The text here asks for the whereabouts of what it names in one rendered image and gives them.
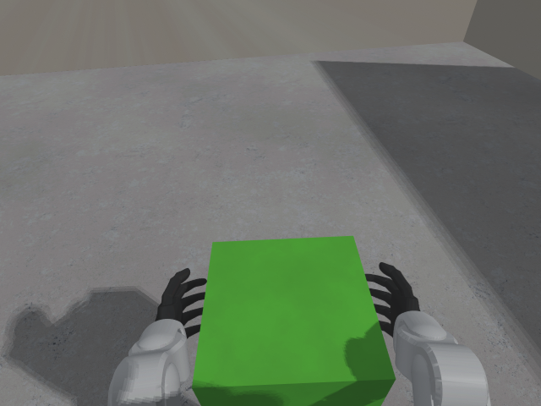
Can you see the robot left hand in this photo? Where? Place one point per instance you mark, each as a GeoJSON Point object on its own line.
{"type": "Point", "coordinates": [172, 303]}

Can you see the robot right hand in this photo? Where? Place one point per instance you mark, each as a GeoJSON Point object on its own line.
{"type": "Point", "coordinates": [400, 299]}

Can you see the robot right forearm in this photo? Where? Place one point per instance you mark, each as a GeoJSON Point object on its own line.
{"type": "Point", "coordinates": [443, 372]}

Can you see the carton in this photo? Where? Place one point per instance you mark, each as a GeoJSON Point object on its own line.
{"type": "Point", "coordinates": [290, 322]}

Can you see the robot left forearm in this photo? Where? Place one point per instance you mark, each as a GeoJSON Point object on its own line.
{"type": "Point", "coordinates": [155, 369]}

